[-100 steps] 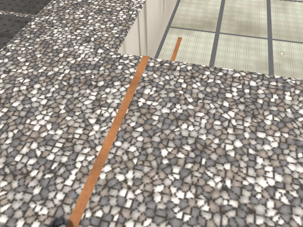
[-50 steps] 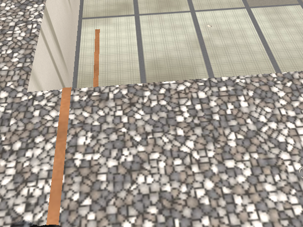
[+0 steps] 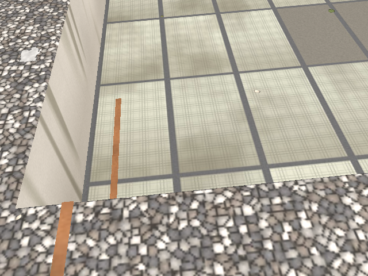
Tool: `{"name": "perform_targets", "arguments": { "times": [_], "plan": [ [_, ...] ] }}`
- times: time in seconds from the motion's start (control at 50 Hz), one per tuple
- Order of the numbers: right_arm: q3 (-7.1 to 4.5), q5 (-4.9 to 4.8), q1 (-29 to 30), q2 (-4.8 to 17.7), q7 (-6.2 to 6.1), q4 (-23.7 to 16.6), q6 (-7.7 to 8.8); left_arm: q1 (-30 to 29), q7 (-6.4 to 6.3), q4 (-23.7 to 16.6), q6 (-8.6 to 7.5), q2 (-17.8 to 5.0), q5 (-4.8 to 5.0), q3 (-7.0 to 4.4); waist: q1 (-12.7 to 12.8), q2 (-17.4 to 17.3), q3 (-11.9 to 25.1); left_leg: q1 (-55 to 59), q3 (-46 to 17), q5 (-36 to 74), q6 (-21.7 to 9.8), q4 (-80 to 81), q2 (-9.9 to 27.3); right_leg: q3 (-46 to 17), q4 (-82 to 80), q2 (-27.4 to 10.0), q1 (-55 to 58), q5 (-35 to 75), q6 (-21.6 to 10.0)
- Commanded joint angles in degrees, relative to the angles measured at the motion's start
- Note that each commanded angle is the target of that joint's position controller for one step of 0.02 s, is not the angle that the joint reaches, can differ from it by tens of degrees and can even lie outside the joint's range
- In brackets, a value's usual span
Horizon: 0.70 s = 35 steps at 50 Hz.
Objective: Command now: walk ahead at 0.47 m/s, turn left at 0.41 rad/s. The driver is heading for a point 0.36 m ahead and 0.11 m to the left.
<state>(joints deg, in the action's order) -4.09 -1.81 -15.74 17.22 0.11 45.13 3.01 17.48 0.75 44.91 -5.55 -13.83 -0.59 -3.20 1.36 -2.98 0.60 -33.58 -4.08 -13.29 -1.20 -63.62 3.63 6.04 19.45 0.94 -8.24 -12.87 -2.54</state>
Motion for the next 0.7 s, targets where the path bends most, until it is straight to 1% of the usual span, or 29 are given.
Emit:
{"name": "perform_targets", "arguments": {
  "times": [0.02, 0.08, 0.14, 0.16, 0.18, 0.2, 0.22, 0.24, 0.26, 0.28, 0.3, 0.32, 0.34, 0.36, 0.38, 0.4, 0.42, 0.44, 0.46, 0.48, 0.5, 0.52, 0.56, 0.58, 0.62, 0.64, 0.66, 0.68, 0.7],
  "plan": [
    [-0.5, 0.23, 1.51, 1.6, 0.32, -4.31, -0.14, -1.09, -0.5, -2.03, -1.28, -7.37, -0.21, -2.08, -0.55, 6.68, -2.84, -10.7, -3.2, 5.92, 0.9, 2.98, 2.49, -9.05, -11.19, -15.52, 5.44, 16.15, -7.44],
    [0.12, 0.44, 6.48, 0.53, 1.09, -6.46, -0.07, -1.47, -1.08, -1.18, -0.9, -8.36, 0.0, -2.32, 0.34, 6.42, -4.3, -9.05, -0.64, 13.66, 1.28, 14.02, 2.21, -3.05, -12.32, -14.36, 4.59, 17.65, -6.65],
    [0.84, 0.6, 12.91, -0.52, 2.27, -9.13, 0.08, 0.96, -1.6, 0.24, -0.4, -9.73, 0.43, -2.7, 2.64, 5.29, -6.24, -7.38, 3.23, 17.32, 0.27, 21.98, 1.72, 0.77, -12.53, -15.09, 5.97, 18.77, -6.06],
    [0.95, 0.49, 14.48, -0.6, 2.66, -9.99, 0.1, 1.97, -1.64, 0.82, -0.1, -10.03, 0.67, -2.81, 3.11, 5.01, -6.75, -7.61, 4.0, 16.96, -0.31, 23.84, 1.52, 1.6, -11.97, -15.58, 7.7, 19.79, -5.89],
    [1.01, 0.28, 15.84, -0.92, 3.09, -10.73, 0.11, 3.26, -1.53, 1.58, 0.35, -9.93, 1.2, -2.88, 3.39, 4.76, -6.94, -8.51, 4.82, 16.4, -1.04, 25.27, 0.94, 2.26, -10.47, -16.16, 10.25, 22.15, -5.67],
    [0.87, 0.43, 14.92, -0.65, 3.49, -10.71, 0.03, 3.06, -1.47, 2.1, 1.07, -9.89, 1.34, -2.71, 2.61, 4.19, -6.73, -7.08, 5.89, 16.24, -1.79, 26.25, 0.03, 4.16, -6.79, -15.75, 11.04, 28.27, -5.33],
    [0.53, 0.61, 14.54, -0.03, 3.81, -11.2, -0.08, 3.15, -1.56, 1.97, 1.54, -10.74, 1.48, -2.87, 2.0, 5.47, -5.06, -4.08, 7.87, 13.77, -2.65, 26.21, -1.74, 4.93, -4.06, -16.08, 11.66, 36.68, -5.04],
    [-0.03, 0.69, 13.67, 1.02, 3.98, -11.72, -0.28, 2.75, -1.76, 1.84, 1.94, -12.09, 1.76, -3.15, 0.83, 7.04, -3.21, -0.65, 9.33, 10.04, -3.74, 25.61, -3.47, 5.43, -0.42, -16.33, 12.45, 46.25, -4.53],
    [-0.75, 0.71, 11.05, 2.31, 3.96, -11.62, -0.56, 2.14, -2.05, 1.58, 2.39, -13.23, 2.02, -3.41, -1.14, 8.5, -0.9, 3.57, 10.71, 6.02, -4.99, 25.14, -5.56, 5.8, 4.74, -16.29, 13.19, 54.94, -3.97],
    [-1.86, 1.0, 4.48, 4.24, 3.69, -10.19, -0.71, 1.27, -2.28, 1.49, 2.81, -13.58, 2.07, -3.35, -5.0, 8.8, 2.23, 12.25, 11.03, 5.31, -6.4, 26.68, -7.72, 5.73, 14.19, -15.36, 11.08, 59.04, -3.05],
    [-3.31, 1.39, -3.54, 6.95, 2.78, -8.36, -0.73, -0.28, -2.46, 1.23, 2.7, -13.2, 2.43, -2.99, -10.11, 6.88, 5.68, 25.96, 9.02, 15.32, -8.54, 33.67, -8.1, 6.65, 27.23, -12.92, 3.77, 53.04, -0.48],
    [-3.99, 1.65, -7.24, 12.41, 1.0, -7.59, -1.21, 2.02, -2.4, -0.59, 1.72, -8.06, -0.11, -1.68, -7.94, -6.02, 11.6, 43.11, -8.27, 40.24, -13.22, 31.16, 5.36, 6.18, 49.92, -6.85, -12.75, 5.09, 2.97],
    [-2.97, 2.54, -3.77, 14.57, 1.39, -10.13, -0.61, 10.91, -1.07, -1.13, 0.12, -5.62, 0.19, 0.16, -2.19, -11.59, 26.16, 58.35, -36.23, 51.12, -26.6, 33.94, 20.82, -6.71, 67.23, 1.43, -26.89, -28.88, 5.19],
    [-2.0, 2.32, -4.08, 9.38, 2.0, -9.77, -1.19, 5.48, -0.87, 0.38, -0.12, -12.23, 2.08, -1.69, -6.76, 0.82, 26.83, 52.15, -28.15, 50.97, -23.28, 36.78, 18.11, -13.53, 66.38, -2.15, -25.98, -23.39, 4.98],
    [-0.95, 2.03, -1.17, 6.57, 2.05, -9.06, -1.52, 1.22, -1.16, -1.35, 0.5, -11.5, 3.07, -1.72, -5.38, 0.25, 17.14, 45.43, -19.79, 49.22, -20.64, 37.02, 15.8, -11.53, 63.44, -4.23, -28.99, -22.27, 4.64],
    [-0.24, 1.71, 2.61, 4.33, 1.69, -8.89, -1.57, -1.72, -2.31, -1.32, 0.97, -9.88, 2.24, -1.36, -3.59, 4.85, 9.6, 35.57, -15.0, 46.02, -17.62, 38.62, 12.74, -10.49, 58.49, -6.07, -29.35, -19.68, 4.94],
    [0.3, 2.11, 4.79, 2.85, 1.31, -9.02, -1.42, -2.0, -3.16, -0.96, 1.96, -9.98, 1.69, -1.66, -1.95, 3.9, 6.51, 27.89, -11.48, 43.68, -16.25, 40.4, 10.8, -10.47, 54.96, -7.09, -26.12, -16.79, 5.06],
    [0.3, 3.2, 5.7, 2.78, 1.28, -9.16, -1.37, 0.19, -3.44, 0.03, 3.2, -9.38, 1.67, -1.64, -0.24, 2.14, 5.46, 21.41, -8.79, 43.45, -15.64, 42.42, 9.18, -10.52, 53.34, -7.33, -20.58, -13.98, 5.27],
    [0.19, 3.58, 6.41, 2.83, 1.39, -8.91, -1.06, 2.08, -3.73, 0.75, 4.04, -8.57, 1.48, -1.71, 0.86, 1.5, 5.48, 18.24, -6.8, 43.99, -15.78, 43.35, 8.17, -9.99, 51.31, -6.87, -17.86, -11.72, 5.67],
    [0.01, 3.86, 6.65, 3.28, 1.31, -8.52, -0.58, 3.23, -4.02, 1.24, 4.46, -7.84, 1.22, -1.61, 1.48, 0.95, 5.76, 16.4, -4.97, 45.27, -16.03, 43.76, 7.59, -9.61, 49.42, -6.45, -16.22, -9.87, 6.24],
    [-0.02, 3.87, 6.67, 3.4, 1.04, -7.99, -0.25, 2.92, -4.31, 1.15, 4.68, -7.87, 0.84, -1.64, 1.72, 0.2, 6.05, 16.15, -3.63, 47.24, -15.89, 43.91, 7.03, -9.55, 47.21, -6.08, -16.35, -7.59, 6.6],
    [0.03, 3.8, 6.67, 3.17, 0.65, -7.42, -0.26, 2.26, -4.48, 1.03, 4.77, -7.37, 0.57, -1.5, 1.71, -0.42, 6.6, 16.95, -2.55, 47.67, -15.46, 43.56, 6.59, -9.71, 44.22, -6.09, -16.75, -5.7, 6.91],
    [0.19, 3.49, 7.01, 2.34, -0.11, -6.21, -0.61, 0.46, -4.63, 0.9, 5.08, -5.66, 0.45, -0.9, 1.47, -1.34, 7.56, 18.61, -0.98, 44.07, -13.76, 42.65, 5.33, -10.02, 37.06, -6.51, -16.02, -2.48, 7.21],
    [0.16, 3.37, 6.92, 2.07, -0.31, -5.86, -0.78, -0.93, -4.49, 0.61, 5.31, -5.37, 0.47, -0.68, 0.89, -1.86, 7.24, 18.72, -0.89, 41.68, -13.29, 42.64, 5.17, -10.01, 33.7, -6.64, -15.01, -1.01, 7.28],
    [0.19, 3.57, 6.81, 1.9, -0.52, -4.88, -1.2, -3.44, -4.26, 0.41, 5.78, -5.7, 0.66, -0.64, -0.11, -2.35, 6.28, 17.82, -1.96, 33.49, -12.96, 43.46, 5.73, -9.88, 27.97, -6.59, -12.42, 0.78, 7.26],
    [0.41, 3.81, 6.63, 1.38, -0.52, -4.03, -1.59, -4.4, -4.04, 0.27, 6.18, -6.1, 0.65, -0.79, -0.39, -2.77, 5.2, 17.18, -2.9, 27.53, -12.84, 43.64, 5.82, -9.98, 25.11, -6.56, -11.25, 0.71, 7.01],
    [0.65, 3.6, 6.28, 0.57, -0.57, -3.46, -1.76, -5.29, -3.85, 0.17, 6.5, -6.02, 0.8, -0.76, -0.84, -3.13, 4.06, 16.98, -4.2, 21.97, -12.81, 43.95, 6.36, -9.78, 22.18, -6.33, -10.36, 0.34, 6.59],
    [0.88, 3.49, 6.16, 0.13, -0.54, -2.89, -1.88, -5.69, -3.66, 0.17, 6.62, -5.93, 0.71, -0.77, -0.92, -3.34, 2.86, 16.34, -5.63, 16.66, -12.58, 43.94, 6.72, -9.55, 18.97, -6.07, -8.8, -0.18, 5.98],
    [1.21, 3.13, 6.64, -0.55, -0.53, -2.42, -1.95, -4.89, -3.42, 0.54, 6.55, -5.43, 0.34, -0.68, 0.11, -2.82, 1.94, 15.08, -6.35, 10.51, -11.41, 43.52, 6.23, -9.03, 13.51, -5.8, -5.71, 2.23, 5.0]
  ]
}}
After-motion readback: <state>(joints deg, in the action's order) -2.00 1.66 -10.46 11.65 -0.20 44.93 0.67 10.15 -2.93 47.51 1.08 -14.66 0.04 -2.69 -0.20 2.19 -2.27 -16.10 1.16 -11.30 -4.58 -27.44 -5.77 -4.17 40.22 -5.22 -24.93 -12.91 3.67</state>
